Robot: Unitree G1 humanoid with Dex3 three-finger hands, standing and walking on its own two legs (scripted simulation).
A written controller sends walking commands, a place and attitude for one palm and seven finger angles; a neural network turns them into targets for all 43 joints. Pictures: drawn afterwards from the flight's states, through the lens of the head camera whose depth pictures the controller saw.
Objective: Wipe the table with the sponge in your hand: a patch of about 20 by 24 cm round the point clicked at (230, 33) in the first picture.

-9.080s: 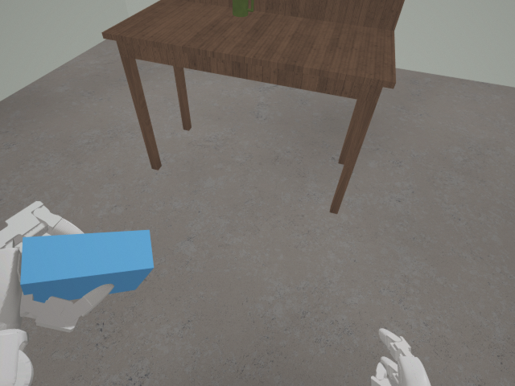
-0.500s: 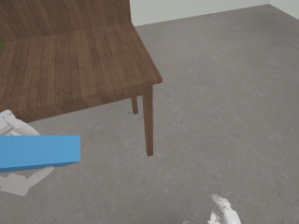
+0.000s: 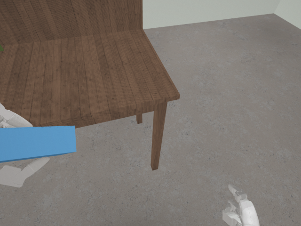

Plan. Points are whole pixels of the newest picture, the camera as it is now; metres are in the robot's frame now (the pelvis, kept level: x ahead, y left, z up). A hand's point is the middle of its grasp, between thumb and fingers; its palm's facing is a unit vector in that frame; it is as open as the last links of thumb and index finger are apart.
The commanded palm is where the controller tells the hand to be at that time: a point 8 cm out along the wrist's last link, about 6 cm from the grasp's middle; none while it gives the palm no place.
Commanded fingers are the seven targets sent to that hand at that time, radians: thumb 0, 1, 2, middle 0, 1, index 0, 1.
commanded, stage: come to a stop and stand still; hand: left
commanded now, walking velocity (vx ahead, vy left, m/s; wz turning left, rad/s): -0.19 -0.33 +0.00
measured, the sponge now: (43, 143) +0.23 +0.22 +0.17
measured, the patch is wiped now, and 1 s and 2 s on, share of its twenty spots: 0.00 0.00 0.00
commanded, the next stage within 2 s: look again from close up in 1.74 s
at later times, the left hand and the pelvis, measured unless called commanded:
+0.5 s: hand (32, 157) +0.21 +0.23 +0.17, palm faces +0.40 -0.80 -0.45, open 9.3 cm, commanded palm +0.15 +0.27 +0.19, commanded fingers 0.00 0.10 1.30 -1.20 -1.60 -1.20 -1.60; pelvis +0.00 -0.02 +0.01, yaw +2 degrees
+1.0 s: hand out of the picture +0.16 +0.29 +0.17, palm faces +0.41 -0.81 -0.42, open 9.3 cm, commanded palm +0.10 +0.31 +0.19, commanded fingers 0.00 0.10 1.30 -1.20 -1.60 -1.20 -1.60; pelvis -0.06 +0.03 +0.01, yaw +0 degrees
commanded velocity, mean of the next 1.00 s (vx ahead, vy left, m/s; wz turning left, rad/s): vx -0.03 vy -0.03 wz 0.00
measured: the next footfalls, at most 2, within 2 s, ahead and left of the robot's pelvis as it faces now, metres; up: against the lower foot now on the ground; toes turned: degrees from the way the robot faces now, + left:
right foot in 0.18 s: +0.07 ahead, -0.06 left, +0.00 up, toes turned +3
left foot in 0.54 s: +0.02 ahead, +0.11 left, +0.00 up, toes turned +3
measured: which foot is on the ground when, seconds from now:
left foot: down 0.00-0.24, up 0.26-0.52, down 0.54-1.00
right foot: up 0.00-0.16, down 0.18-1.00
